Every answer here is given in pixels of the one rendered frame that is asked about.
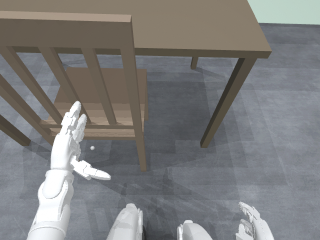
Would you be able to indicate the chair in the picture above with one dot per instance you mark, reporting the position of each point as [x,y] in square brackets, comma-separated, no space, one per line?
[114,100]

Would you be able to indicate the table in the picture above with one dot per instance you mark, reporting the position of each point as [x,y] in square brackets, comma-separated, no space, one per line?
[176,28]

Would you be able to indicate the robot left thigh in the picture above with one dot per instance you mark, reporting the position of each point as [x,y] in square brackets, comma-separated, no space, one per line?
[127,225]

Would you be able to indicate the left robot hand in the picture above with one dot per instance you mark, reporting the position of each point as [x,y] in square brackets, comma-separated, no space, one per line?
[66,143]

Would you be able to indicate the left robot forearm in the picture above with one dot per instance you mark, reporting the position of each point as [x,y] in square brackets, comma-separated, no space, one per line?
[52,218]

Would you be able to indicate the left robot shin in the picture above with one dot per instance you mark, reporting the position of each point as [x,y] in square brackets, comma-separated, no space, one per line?
[131,205]

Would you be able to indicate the right robot hand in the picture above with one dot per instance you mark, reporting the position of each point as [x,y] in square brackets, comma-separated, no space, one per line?
[258,230]

